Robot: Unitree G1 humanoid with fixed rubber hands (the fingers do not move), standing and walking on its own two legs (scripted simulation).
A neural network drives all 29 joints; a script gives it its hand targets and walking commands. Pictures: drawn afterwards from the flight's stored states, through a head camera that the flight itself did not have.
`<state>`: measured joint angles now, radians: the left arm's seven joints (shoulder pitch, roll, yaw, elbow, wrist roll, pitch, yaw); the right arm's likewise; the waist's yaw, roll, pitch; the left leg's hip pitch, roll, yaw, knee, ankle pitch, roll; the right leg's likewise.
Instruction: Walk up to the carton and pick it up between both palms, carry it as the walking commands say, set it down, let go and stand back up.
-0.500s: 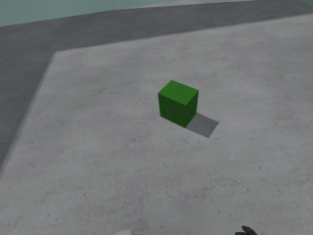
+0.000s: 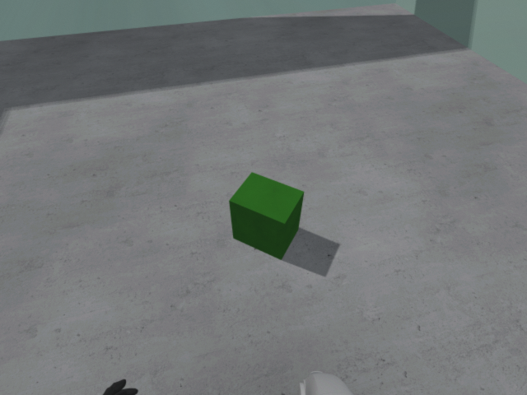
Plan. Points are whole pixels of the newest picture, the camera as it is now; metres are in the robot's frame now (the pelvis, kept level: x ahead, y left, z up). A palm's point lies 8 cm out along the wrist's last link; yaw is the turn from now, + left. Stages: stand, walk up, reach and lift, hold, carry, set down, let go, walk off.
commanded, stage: walk up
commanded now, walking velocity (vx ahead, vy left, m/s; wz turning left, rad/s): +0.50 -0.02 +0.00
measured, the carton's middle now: (266, 216) +0.92 -0.03 -0.63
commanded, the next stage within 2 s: none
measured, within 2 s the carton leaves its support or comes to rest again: neither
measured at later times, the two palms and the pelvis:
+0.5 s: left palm (122, 368) +0.20 +0.24 -0.12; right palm (392, 304) +0.29 -0.25 -0.12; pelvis +0.20 +0.00 +0.01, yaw +0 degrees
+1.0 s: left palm (137, 291) +0.34 +0.26 -0.14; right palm (384, 280) +0.34 -0.24 -0.10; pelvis +0.29 +0.02 +0.01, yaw +0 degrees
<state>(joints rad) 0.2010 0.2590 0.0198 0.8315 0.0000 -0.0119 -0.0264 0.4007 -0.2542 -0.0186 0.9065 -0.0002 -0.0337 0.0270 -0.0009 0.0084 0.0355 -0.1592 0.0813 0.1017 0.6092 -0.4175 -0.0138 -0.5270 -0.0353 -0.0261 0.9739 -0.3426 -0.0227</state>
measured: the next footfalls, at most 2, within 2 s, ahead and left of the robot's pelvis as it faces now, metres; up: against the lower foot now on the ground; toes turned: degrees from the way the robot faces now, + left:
right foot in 0.10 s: +0.21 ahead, -0.12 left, +0.00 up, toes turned -5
left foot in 0.56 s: +0.33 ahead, +0.14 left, +0.00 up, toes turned +8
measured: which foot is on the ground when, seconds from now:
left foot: down 0.00-0.10, up 0.12-0.54, down 0.56-1.00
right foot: up 0.00-0.08, down 0.10-0.58, up 0.60-1.00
